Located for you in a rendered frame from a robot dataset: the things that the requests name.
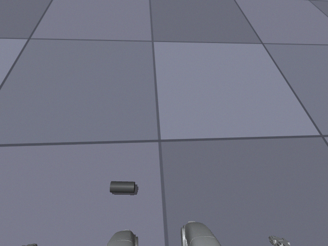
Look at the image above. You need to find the right robot hand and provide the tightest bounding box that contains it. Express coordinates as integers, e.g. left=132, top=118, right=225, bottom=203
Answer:
left=269, top=236, right=290, bottom=246

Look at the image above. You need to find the can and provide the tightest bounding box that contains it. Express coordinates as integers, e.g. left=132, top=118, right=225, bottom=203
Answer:
left=110, top=181, right=135, bottom=193

